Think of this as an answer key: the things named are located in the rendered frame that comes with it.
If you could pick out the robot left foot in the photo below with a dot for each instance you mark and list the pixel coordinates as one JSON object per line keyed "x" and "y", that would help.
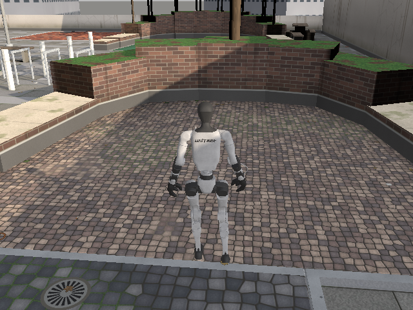
{"x": 198, "y": 254}

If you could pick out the robot left hand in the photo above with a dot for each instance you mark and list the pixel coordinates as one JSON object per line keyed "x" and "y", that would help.
{"x": 173, "y": 187}

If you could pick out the robot left shin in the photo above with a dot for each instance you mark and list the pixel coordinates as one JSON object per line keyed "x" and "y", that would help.
{"x": 196, "y": 230}

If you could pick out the right robot forearm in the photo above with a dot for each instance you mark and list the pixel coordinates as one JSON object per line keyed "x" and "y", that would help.
{"x": 238, "y": 170}

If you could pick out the left robot upper arm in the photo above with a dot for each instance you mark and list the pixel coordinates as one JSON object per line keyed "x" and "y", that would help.
{"x": 182, "y": 145}

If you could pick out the right robot upper arm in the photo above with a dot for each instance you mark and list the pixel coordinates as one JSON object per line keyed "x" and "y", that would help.
{"x": 229, "y": 145}

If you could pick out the left robot forearm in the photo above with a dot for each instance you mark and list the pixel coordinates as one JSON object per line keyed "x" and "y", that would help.
{"x": 175, "y": 173}

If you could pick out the robot right hand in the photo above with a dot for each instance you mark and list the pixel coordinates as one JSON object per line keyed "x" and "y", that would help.
{"x": 238, "y": 182}

